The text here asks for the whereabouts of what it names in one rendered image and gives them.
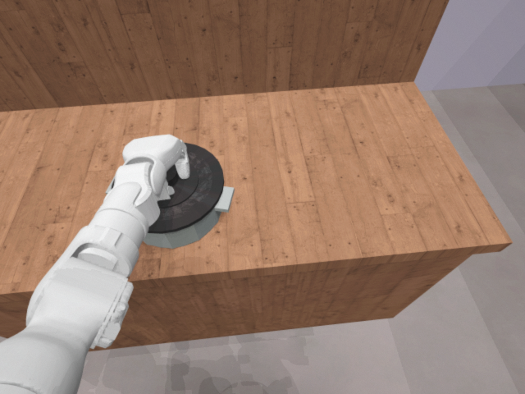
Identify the knob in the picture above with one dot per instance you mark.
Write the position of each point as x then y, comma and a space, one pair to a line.
172, 176

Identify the robot left hand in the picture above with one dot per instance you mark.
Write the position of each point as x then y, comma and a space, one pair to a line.
168, 149

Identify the robot left upper arm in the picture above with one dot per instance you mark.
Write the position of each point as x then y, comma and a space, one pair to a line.
83, 307

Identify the lid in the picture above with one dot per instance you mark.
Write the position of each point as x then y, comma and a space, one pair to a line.
194, 197

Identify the pot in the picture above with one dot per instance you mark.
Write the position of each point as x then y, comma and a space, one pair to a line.
195, 232

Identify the table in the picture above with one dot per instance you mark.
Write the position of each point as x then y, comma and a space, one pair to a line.
350, 200

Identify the left robot forearm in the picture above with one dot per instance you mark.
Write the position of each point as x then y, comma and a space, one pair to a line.
113, 237

